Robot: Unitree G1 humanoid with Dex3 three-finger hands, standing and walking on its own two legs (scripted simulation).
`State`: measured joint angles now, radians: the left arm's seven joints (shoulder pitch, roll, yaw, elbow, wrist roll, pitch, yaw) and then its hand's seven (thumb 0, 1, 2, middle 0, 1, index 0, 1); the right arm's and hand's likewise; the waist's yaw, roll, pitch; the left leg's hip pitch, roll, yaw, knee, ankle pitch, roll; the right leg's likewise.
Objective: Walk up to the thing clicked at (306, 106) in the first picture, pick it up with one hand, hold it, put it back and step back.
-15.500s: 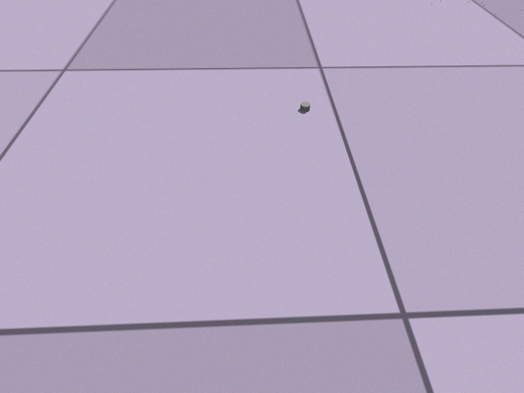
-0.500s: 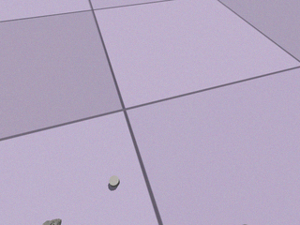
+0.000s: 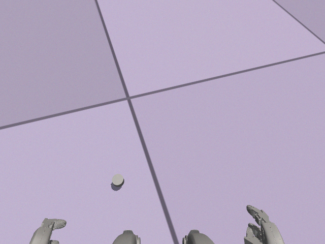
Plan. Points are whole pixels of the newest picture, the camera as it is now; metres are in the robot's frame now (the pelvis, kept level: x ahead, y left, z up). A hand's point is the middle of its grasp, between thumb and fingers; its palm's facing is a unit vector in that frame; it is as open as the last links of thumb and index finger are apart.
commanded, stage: rise first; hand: left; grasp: from above
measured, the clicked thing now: (118, 180) +0.48 +0.22 -0.69
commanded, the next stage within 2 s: none
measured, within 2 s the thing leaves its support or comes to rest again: neither
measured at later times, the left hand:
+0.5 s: hand out of the picture +0.14 +0.26 -0.19, palm faces -0.24 -0.82 -0.52, open 14.0 cm
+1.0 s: hand (86, 210) +0.27 +0.29 -0.40, palm faces -0.49 -0.31 -0.81, open 13.9 cm
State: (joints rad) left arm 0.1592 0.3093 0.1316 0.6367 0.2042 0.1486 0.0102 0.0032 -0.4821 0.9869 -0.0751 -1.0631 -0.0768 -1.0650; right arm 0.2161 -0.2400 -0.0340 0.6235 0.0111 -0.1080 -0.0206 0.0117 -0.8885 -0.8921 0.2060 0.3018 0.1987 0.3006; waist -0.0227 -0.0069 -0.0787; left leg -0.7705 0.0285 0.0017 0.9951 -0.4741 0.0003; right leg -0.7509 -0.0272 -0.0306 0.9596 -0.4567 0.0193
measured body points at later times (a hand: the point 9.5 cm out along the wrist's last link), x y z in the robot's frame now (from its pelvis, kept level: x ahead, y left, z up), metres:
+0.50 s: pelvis -0.01 +0.00 -0.06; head +0.10 +0.02 +0.38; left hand +0.15 +0.30 -0.16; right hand +0.18 -0.25 -0.14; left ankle +0.00 +0.12 -0.68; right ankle +0.00 -0.13 -0.68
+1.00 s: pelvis -0.08 -0.01 -0.26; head +0.13 +0.00 +0.14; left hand +0.30 +0.30 -0.35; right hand +0.06 -0.29 -0.39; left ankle +0.00 +0.11 -0.68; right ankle +0.00 -0.14 -0.68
